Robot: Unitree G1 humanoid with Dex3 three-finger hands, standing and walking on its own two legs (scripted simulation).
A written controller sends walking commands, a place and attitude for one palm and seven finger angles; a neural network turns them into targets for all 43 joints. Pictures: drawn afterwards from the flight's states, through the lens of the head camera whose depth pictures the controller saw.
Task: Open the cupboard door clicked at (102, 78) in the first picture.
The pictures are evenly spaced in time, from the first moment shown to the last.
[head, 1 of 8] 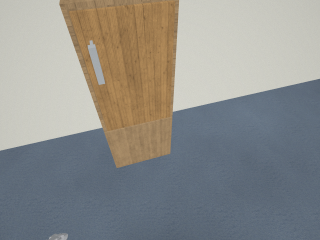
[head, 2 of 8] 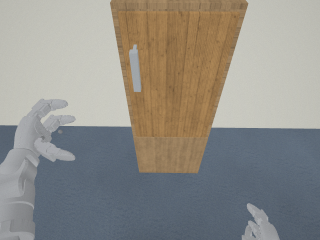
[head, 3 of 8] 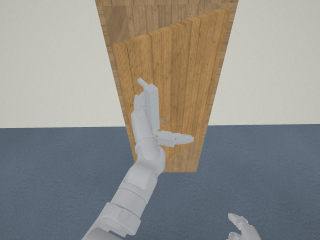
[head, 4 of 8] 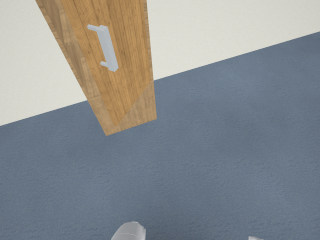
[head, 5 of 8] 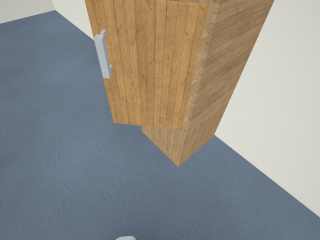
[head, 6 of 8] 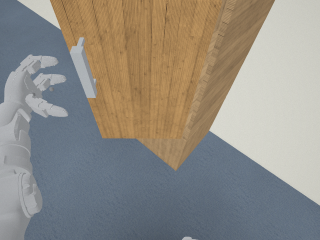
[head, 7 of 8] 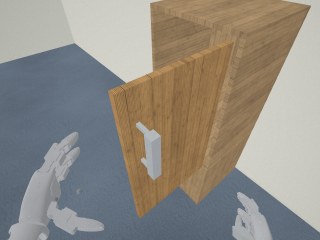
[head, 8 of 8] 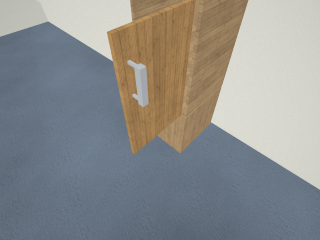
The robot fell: no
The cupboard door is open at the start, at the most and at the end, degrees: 0 91 90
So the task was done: yes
